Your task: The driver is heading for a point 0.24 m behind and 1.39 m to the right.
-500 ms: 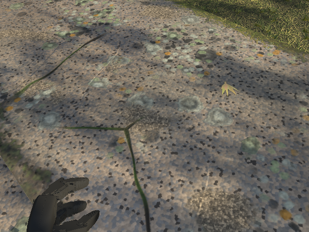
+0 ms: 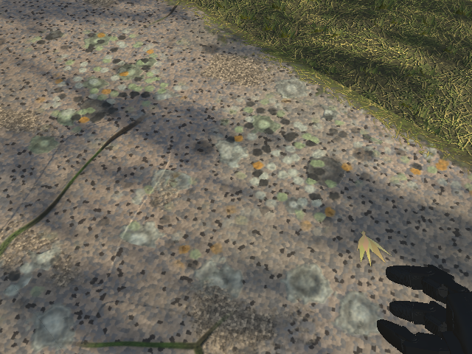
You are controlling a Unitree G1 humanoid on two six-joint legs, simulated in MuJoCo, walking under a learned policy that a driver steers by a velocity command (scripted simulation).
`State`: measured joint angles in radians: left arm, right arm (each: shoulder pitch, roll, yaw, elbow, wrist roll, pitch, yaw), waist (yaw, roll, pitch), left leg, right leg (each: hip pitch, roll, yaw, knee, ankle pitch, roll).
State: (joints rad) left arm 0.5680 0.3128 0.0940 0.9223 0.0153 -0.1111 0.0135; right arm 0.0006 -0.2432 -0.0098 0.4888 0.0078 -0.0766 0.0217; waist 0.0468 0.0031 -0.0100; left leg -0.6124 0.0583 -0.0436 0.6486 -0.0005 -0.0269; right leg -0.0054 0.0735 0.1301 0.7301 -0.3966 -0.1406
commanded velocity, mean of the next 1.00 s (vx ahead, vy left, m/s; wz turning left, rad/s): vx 0.96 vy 0.00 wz -0.92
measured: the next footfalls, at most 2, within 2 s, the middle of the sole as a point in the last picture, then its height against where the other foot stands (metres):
left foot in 0.02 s outside the picture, level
right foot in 0.48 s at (275, 319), level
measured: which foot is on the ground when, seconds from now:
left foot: up 0.00-0.00, down 0.02-0.46, up 0.48-0.84, down 0.86-1.00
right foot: up 0.00-0.46, down 0.48-0.86, up 0.88-1.00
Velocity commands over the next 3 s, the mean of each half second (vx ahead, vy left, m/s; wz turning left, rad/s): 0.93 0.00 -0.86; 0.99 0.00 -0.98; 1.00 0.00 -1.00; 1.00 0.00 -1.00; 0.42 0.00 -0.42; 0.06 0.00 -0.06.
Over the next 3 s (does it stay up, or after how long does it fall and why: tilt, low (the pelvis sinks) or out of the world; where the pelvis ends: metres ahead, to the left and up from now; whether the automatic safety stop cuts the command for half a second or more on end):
stays up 1.00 -1.47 0.01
